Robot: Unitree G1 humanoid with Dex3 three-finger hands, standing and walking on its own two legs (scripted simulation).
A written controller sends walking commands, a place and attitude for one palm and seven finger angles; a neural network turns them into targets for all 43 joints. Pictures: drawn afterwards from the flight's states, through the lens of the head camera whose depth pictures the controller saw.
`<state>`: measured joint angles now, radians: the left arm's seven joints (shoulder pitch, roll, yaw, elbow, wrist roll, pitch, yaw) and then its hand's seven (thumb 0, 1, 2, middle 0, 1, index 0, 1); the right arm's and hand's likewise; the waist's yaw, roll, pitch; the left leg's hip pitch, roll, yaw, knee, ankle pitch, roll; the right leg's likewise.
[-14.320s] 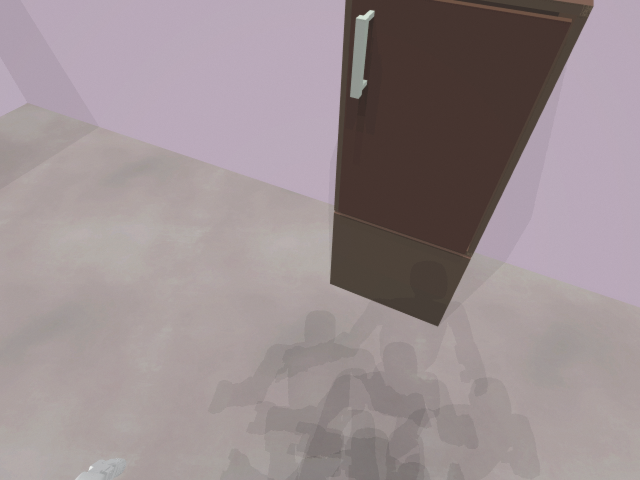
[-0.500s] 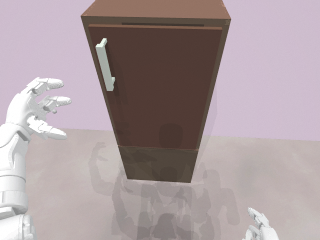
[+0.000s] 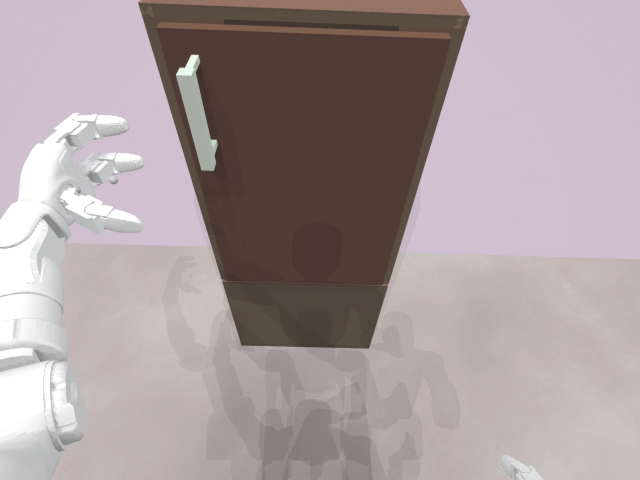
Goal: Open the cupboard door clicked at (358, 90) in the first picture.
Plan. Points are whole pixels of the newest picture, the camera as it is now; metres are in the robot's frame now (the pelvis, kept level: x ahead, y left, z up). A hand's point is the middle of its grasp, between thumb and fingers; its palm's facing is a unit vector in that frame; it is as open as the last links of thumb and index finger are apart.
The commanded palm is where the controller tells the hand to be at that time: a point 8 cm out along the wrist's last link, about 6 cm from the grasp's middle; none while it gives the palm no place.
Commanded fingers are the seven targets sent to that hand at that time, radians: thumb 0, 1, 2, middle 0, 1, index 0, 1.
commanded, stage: move the hooked fingers beside the handle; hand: left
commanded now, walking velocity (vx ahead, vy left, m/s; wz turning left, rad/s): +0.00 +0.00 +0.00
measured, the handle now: (201, 116) +0.57 +0.19 +0.15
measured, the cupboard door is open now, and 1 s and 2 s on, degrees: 0 0 0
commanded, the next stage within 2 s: slide the fingers in behind the handle in 1.52 s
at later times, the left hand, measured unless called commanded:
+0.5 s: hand (143, 141) +0.50 +0.25 +0.16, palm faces +0.01 -1.00 +0.01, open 14.0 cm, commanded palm +0.48 +0.30 +0.15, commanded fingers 0.00 -0.50 0.30 -0.30 -1.20 -0.30 -1.20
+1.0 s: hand (152, 129) +0.54 +0.25 +0.15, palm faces +0.01 -1.00 +0.01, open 14.0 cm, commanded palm +0.52 +0.30 +0.15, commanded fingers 0.00 -0.50 0.30 -0.30 -1.20 -0.30 -1.20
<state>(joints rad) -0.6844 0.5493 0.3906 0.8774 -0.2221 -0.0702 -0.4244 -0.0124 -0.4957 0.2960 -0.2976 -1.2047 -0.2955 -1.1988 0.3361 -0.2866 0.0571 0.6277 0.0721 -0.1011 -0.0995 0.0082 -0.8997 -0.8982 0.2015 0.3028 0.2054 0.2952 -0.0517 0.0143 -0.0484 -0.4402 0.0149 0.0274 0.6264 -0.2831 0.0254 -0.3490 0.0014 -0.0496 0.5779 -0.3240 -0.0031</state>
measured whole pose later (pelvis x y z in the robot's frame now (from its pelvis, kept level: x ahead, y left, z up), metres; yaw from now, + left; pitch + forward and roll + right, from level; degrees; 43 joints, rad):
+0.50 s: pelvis +0.00 +0.00 -0.01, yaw -2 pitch +12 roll -2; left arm -0.97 0.70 0.45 1.23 -0.12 -0.18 -0.41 -0.01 -0.49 0.30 -0.30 -1.20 -0.30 -1.20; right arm 0.42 -0.30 0.04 0.66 0.05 -0.02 -0.08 0.00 -0.90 -0.90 0.20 0.30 0.21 0.30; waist -0.15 0.01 -0.06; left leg -0.59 0.04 0.04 0.70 -0.31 0.03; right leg -0.50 0.02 -0.04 0.63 -0.34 0.00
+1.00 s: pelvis +0.02 +0.00 -0.01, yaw -3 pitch +17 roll -3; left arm -1.05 0.79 0.49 1.29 -0.07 -0.18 -0.42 -0.01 -0.49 0.30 -0.30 -1.20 -0.30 -1.20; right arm 0.46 -0.30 0.04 0.62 0.03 0.06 -0.07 0.00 -0.90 -0.90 0.20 0.30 0.21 0.30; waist -0.19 0.01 -0.07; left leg -0.68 0.05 0.04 0.74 -0.34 0.03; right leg -0.58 0.04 -0.03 0.64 -0.35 0.00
